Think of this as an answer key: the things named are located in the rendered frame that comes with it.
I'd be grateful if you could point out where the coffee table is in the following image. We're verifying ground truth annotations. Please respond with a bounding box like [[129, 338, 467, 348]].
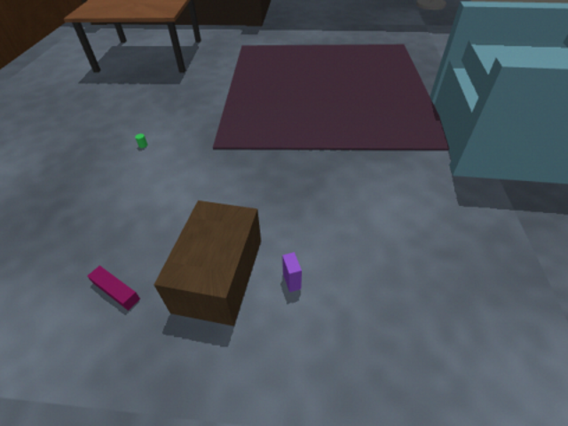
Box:
[[64, 0, 201, 73]]

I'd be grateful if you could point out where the sofa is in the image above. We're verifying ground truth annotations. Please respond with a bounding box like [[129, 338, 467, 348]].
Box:
[[82, 0, 271, 27]]

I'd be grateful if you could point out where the armchair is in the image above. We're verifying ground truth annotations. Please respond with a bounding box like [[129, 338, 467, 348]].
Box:
[[430, 1, 568, 184]]

